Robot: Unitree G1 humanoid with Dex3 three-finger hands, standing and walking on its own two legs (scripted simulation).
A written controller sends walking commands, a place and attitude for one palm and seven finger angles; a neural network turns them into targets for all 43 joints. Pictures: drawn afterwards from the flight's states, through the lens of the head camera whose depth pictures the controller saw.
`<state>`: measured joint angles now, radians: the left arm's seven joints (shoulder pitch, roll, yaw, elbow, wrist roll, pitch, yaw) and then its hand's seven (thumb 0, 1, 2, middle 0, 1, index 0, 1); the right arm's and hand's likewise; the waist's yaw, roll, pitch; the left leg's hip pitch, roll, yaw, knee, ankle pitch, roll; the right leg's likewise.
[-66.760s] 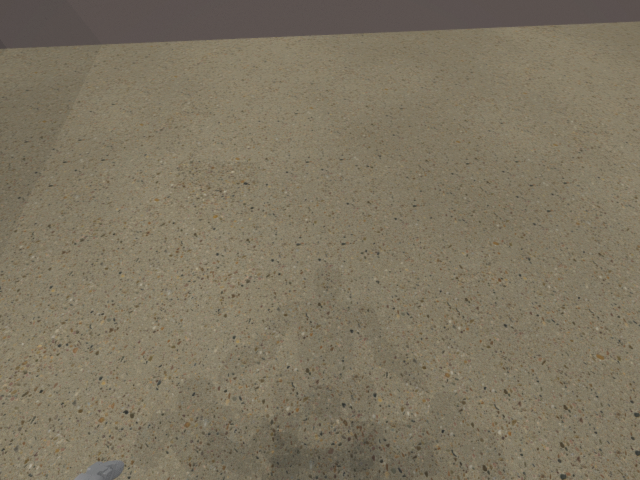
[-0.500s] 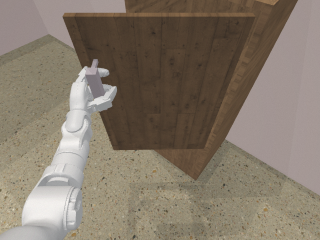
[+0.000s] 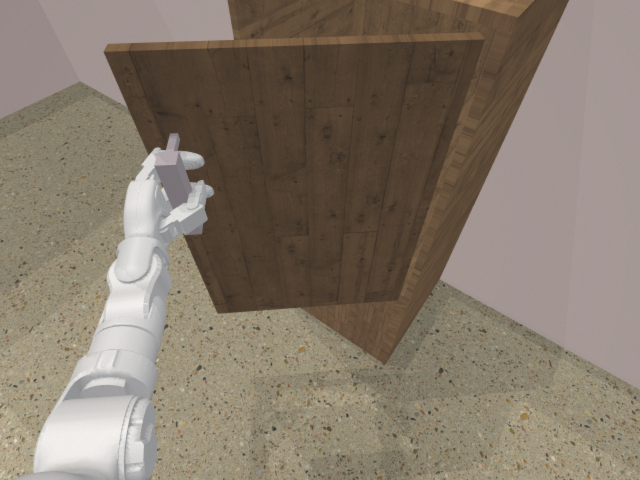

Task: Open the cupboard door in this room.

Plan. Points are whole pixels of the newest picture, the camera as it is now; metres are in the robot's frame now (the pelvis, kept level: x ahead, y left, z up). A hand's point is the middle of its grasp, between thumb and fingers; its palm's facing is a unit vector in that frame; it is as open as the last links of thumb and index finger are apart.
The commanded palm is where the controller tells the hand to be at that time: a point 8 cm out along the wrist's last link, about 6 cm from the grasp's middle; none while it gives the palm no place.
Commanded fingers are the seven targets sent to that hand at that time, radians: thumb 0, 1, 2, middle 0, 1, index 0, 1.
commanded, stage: pull the door open along its arc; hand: left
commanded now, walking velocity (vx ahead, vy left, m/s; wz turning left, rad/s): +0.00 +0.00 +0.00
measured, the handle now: (183, 185) +0.48 +0.18 +0.10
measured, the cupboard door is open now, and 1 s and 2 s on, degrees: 41 79 71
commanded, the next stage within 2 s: open thumb and fingers to let go in 0.94 s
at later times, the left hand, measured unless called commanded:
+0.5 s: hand (236, 302) +0.29 +0.09 +0.11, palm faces +0.36 -0.93 +0.04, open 5.9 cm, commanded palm +0.23 +0.14 +0.11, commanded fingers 0.00 0.90 0.90 -0.40 -1.35 -0.40 -1.35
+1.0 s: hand (292, 372) +0.22 +0.03 +0.11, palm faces +0.24 -0.97 +0.01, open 6.2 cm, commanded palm +0.17 +0.06 +0.11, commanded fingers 0.00 0.90 0.90 -0.40 -1.35 -0.40 -1.35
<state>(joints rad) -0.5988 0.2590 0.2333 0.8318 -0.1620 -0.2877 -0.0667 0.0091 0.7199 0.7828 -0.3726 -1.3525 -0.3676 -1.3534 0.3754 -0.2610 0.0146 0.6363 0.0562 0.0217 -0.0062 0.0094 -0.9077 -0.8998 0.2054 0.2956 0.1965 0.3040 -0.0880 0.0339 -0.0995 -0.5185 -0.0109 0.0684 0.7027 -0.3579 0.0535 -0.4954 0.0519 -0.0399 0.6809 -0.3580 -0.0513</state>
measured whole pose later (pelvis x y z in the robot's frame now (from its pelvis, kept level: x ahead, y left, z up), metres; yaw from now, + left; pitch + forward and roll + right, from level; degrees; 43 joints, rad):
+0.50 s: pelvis +0.01 -0.01 +0.00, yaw +2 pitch +3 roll +0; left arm 0.14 -0.07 -0.18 -0.13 -0.01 0.04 0.48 -0.03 0.66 0.74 -0.36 -1.35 -0.40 -1.35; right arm 0.13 -0.18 0.04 0.51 0.00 0.06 0.01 0.01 -0.91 -0.90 0.20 0.30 0.20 0.30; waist -0.01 0.04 -0.09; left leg -0.36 -0.02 0.04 0.67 -0.37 0.03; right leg -0.33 0.05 -0.07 0.65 -0.39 -0.06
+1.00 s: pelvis +0.01 -0.05 +0.00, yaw +3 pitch +1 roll +1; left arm 0.51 0.01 -0.34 -0.41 -0.02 0.05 0.42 0.00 0.63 0.68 -0.34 -1.32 -0.40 -1.35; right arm 0.19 -0.21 0.03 0.51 0.00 0.07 0.03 0.01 -0.91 -0.90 0.20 0.30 0.20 0.30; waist -0.05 0.08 -0.09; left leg -0.32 0.00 -0.01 0.69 -0.38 0.00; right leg -0.27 0.07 -0.10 0.65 -0.40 -0.11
